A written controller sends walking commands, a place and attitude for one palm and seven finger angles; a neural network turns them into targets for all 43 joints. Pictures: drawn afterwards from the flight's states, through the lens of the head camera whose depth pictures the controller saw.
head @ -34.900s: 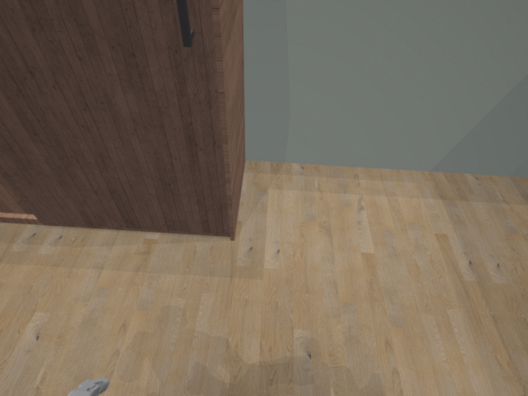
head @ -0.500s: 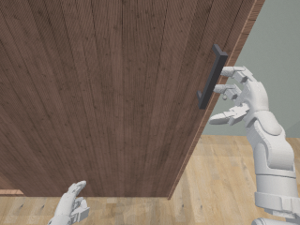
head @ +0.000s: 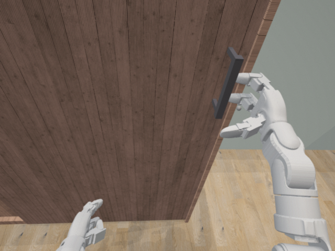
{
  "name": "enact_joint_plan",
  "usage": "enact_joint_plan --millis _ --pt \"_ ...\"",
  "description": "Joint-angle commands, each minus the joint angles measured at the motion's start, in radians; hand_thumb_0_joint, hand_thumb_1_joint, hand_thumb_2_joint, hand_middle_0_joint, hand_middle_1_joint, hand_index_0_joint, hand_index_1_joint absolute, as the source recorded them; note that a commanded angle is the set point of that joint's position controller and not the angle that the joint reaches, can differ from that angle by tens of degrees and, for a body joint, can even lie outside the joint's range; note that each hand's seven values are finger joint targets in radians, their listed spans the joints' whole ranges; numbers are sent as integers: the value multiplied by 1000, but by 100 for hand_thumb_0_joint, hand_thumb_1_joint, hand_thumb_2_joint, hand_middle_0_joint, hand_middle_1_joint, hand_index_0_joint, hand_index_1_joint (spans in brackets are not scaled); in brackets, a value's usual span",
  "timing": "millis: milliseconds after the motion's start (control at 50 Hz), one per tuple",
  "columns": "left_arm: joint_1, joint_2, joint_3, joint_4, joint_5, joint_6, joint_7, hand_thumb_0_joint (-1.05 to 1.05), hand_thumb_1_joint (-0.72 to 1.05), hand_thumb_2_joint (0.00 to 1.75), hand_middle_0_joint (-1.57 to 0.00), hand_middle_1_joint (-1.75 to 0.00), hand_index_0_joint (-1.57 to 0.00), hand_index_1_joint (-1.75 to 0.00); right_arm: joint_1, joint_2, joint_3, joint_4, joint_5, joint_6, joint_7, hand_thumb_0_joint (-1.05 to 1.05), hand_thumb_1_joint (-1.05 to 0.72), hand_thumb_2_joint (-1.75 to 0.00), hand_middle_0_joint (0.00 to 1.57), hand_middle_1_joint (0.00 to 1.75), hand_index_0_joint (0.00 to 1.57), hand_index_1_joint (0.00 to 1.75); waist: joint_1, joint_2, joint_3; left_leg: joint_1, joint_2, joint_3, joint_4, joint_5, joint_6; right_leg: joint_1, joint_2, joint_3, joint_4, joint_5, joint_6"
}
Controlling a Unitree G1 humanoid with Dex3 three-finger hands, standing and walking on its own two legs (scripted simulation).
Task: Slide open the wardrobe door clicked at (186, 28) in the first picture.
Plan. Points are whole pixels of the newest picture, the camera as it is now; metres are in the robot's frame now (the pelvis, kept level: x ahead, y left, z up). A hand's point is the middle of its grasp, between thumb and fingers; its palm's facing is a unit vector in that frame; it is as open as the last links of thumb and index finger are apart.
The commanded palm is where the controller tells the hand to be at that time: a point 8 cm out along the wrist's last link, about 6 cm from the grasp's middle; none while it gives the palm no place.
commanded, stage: move the hooked fingers beside the handle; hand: right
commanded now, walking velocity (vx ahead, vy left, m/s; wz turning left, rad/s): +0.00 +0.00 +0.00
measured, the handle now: (224, 85) +0.44 -0.11 +0.22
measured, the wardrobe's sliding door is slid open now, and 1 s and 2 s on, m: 0.00 0.00 0.00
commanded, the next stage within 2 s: none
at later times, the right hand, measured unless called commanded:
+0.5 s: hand (239, 108) +0.36 -0.12 +0.22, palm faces -0.05 +1.00 -0.05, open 14.2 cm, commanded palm +0.33 -0.17 +0.22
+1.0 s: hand (248, 109) +0.36 -0.14 +0.22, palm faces -0.04 +1.00 -0.06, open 14.0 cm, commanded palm +0.34 -0.20 +0.22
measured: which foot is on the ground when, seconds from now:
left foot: down 0.00-1.00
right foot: down 0.00-1.00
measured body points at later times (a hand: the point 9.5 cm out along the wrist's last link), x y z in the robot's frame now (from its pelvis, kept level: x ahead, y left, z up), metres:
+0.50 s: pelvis +0.00 +0.00 +0.00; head -0.02 +0.03 +0.45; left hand +0.20 +0.22 -0.08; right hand +0.35 -0.18 +0.22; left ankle -0.02 +0.11 -0.74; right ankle -0.03 -0.11 -0.74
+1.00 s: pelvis +0.00 +0.01 +0.00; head -0.01 +0.03 +0.45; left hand +0.19 +0.24 -0.09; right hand +0.35 -0.20 +0.22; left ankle -0.02 +0.11 -0.74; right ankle -0.03 -0.11 -0.74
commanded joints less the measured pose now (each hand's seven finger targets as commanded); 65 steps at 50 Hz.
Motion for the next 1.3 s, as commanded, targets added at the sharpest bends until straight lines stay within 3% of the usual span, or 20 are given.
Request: enact_joint_plan --millis 0,60,120,220,280,360,400,480,500,520,580,640,680,740,800,880,980,1080,1240,1280 --pt "-164 93 35 -164 -4 -53 4 0 90 90 -20 -30 -20 -30 -456 -94 12 -251 7 -82 11 0 50 -30 30 120 30 120 28 58 -255 42 -5 -47 -30 347 14 106 -18 70 -23 358 -11" --pt "-164 88 37 -160 -4 -59 2 0 90 90 -20 -30 -20 -30 -479 -60 48 -269 3 -80 7 0 50 -30 30 120 30 120 33 23 -259 26 -8 -44 -26 347 16 128 -18 73 -17 368 -8" --pt "-161 93 39 -157 -2 -59 3 0 90 90 -20 -30 -20 -30 -458 -71 35 -260 3 -79 1 0 50 -30 30 120 30 120 29 75 -261 37 -10 -41 -27 345 14 118 -20 76 -21 364 -9" --pt "-165 91 36 -156 0 -61 3 0 90 90 -20 -30 -20 -30 -462 -75 30 -255 3 -85 5 0 50 -30 30 120 30 120 26 58 -251 37 -8 -43 -29 339 16 117 -16 77 -27 358 -10" --pt "-159 100 38 -146 1 -57 5 0 90 90 -20 -30 -20 -30 -437 -140 -31 -220 7 -85 7 0 50 -30 30 120 30 120 18 77 -255 49 -7 -50 -39 335 14 108 -15 71 -27 344 -14" --pt "-166 92 32 -158 -2 -57 4 0 90 90 -20 -30 -20 -30 -450 -125 -24 -235 17 -85 23 0 50 -30 30 120 30 120 22 73 -250 58 -7 -47 -37 359 13 102 -12 65 -29 353 -13" --pt "-166 97 35 -159 -3 -56 3 0 90 90 -20 -30 -20 -30 -419 -168 -67 -228 21 -87 24 0 50 -30 30 120 30 120 14 86 -250 67 -6 -52 -43 359 11 96 -14 62 -32 350 -16" --pt "-163 98 36 -164 -5 -53 1 0 90 90 -20 -30 -20 -30 -377 -188 -83 -233 19 -85 27 0 50 -30 30 120 30 120 9 87 -254 77 -7 -49 -38 373 12 95 -16 61 -29 369 -13" --pt "-170 95 33 -167 -7 -53 1 0 90 90 -20 -30 -20 -30 -398 -163 -62 -236 22 -81 30 0 50 -30 30 120 30 120 15 68 -242 64 -6 -52 -44 360 10 91 -14 57 -33 350 -15" --pt "-166 98 34 -162 -7 -53 3 0 90 90 -20 -30 -20 -30 -416 -181 -77 -220 25 -77 30 0 50 -30 30 120 30 120 19 96 -236 61 -7 -54 -50 346 7 85 -13 57 -33 329 -17" --pt "-162 105 36 -159 -7 -48 6 0 90 90 -20 -30 -20 -30 -383 -216 -106 -186 20 -69 30 0 50 -30 30 120 30 120 9 80 -225 61 -6 -56 -49 340 9 74 -11 57 -33 328 -18" --pt "-161 102 37 -167 -9 -50 7 0 90 90 -20 -30 -20 -30 -415 -204 -92 -213 21 -74 36 0 50 -30 30 120 30 120 18 68 -255 71 -5 -57 -46 361 9 88 -11 54 -30 345 -19" --pt "-155 108 39 -166 -7 -50 7 0 90 90 -20 -30 -20 -30 -380 -243 -128 -203 24 -77 38 0 50 -30 30 120 30 120 9 68 -264 88 -5 -57 -44 384 9 86 -11 54 -27 363 -18" --pt "-157 106 39 -167 -12 -53 8 0 90 90 -20 -30 -20 -30 -406 -218 -106 -198 32 -77 55 0 50 -30 30 120 30 120 20 76 -246 72 -5 -59 -49 385 5 83 -10 49 -27 349 -23" --pt "-149 109 41 -175 -9 -57 7 0 90 90 -20 -30 -20 -30 -372 -250 -136 -228 33 -86 60 0 50 -30 30 120 30 120 9 72 -286 102 -2 -58 -39 417 8 89 -9 54 -27 384 -22" --pt "-148 113 43 -176 -12 -56 6 0 90 90 -20 -30 -20 -30 -287 -283 -173 -208 40 -83 75 0 50 -30 30 120 30 120 0 83 -253 104 -4 -56 -39 435 6 68 -13 47 -23 386 -22" --pt "-147 117 41 -163 -16 -66 14 0 90 90 -20 -30 -20 -30 -380 -249 -115 -206 41 -76 85 0 50 -30 30 120 30 120 25 60 -210 38 -7 -56 -55 347 5 81 -12 54 -23 324 -23" --pt "-137 121 43 -159 -10 -71 18 0 90 90 -20 -30 -20 -30 -365 -307 -174 -179 42 -86 85 0 50 -30 30 120 30 120 13 76 -254 70 -4 -58 -47 379 6 85 -9 56 -18 355 -24" --pt "-135 118 42 -173 -16 -72 17 0 90 90 -20 -30 -20 -30 -343 -317 -186 -160 49 -91 122 0 50 -30 30 120 30 120 15 69 -243 73 -3 -55 -43 404 5 68 -10 52 -19 360 -23" --pt "-136 120 44 -177 -16 -77 14 0 90 90 -20 -30 -20 -30 -350 -309 -169 -196 44 -99 126 0 50 -30 30 120 30 120 13 35 -247 64 -3 -53 -37 406 11 88 -15 55 -15 383 -22"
